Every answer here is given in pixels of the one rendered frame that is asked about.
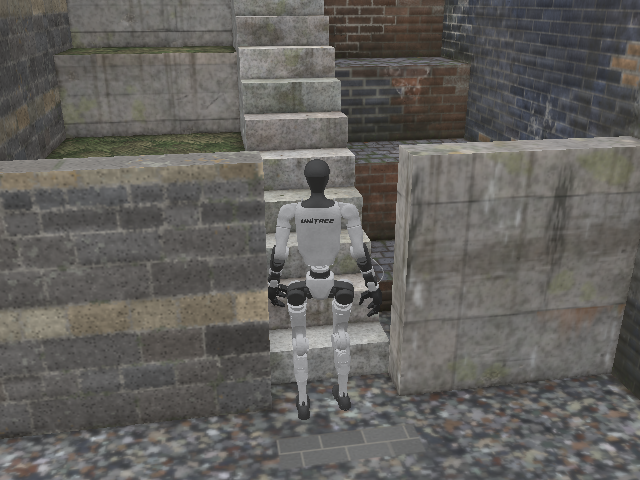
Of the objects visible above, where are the stairs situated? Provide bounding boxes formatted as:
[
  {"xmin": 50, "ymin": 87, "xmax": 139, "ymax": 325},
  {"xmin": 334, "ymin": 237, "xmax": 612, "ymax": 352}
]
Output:
[{"xmin": 231, "ymin": 0, "xmax": 390, "ymax": 384}]

